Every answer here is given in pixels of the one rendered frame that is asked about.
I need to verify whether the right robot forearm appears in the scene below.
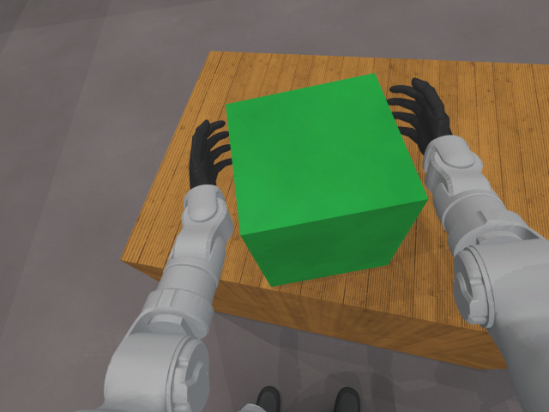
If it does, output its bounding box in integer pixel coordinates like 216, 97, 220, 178
422, 135, 549, 258

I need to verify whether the pedestal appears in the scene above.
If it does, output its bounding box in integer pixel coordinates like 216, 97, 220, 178
120, 51, 549, 369

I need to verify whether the robot right foot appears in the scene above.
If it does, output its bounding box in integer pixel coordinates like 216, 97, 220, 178
334, 387, 360, 412

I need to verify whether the left robot forearm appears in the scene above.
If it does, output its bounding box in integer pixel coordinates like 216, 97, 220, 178
104, 185, 234, 396

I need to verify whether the robot foot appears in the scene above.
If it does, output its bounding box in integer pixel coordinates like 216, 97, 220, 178
256, 386, 281, 412
334, 387, 360, 412

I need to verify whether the robot left foot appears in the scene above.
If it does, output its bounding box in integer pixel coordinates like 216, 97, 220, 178
256, 386, 281, 412

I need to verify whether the right robot hand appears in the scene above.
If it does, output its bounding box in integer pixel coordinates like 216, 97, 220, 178
387, 77, 453, 155

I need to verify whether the left robot hand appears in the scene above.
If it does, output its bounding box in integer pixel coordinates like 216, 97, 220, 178
189, 119, 232, 189

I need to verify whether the right robot upper arm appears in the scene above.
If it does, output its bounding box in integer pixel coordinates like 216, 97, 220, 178
453, 239, 549, 412

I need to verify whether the left robot upper arm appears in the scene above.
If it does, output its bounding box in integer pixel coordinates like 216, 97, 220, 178
73, 332, 209, 412

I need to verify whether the carton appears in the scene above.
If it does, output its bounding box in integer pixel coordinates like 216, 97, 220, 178
226, 73, 428, 287

